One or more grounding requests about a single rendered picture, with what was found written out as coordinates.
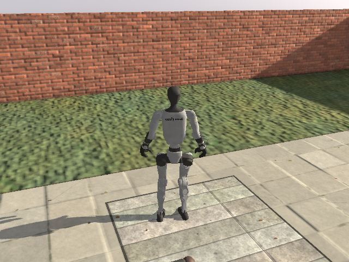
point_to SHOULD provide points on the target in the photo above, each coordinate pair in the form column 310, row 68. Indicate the robot left forearm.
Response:
column 146, row 142

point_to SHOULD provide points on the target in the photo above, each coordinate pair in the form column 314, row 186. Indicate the robot left hand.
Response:
column 143, row 150

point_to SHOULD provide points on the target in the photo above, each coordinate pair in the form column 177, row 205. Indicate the left robot upper arm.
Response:
column 154, row 123

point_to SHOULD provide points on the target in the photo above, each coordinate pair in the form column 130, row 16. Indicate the robot right forearm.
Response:
column 200, row 142

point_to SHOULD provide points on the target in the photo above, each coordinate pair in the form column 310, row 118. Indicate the robot right hand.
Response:
column 199, row 150

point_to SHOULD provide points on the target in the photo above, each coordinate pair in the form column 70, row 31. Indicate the left robot shin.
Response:
column 160, row 197

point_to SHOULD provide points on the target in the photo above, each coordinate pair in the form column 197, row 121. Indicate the right robot upper arm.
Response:
column 194, row 123

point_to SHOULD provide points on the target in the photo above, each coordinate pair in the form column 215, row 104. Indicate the humanoid robot torso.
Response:
column 174, row 132

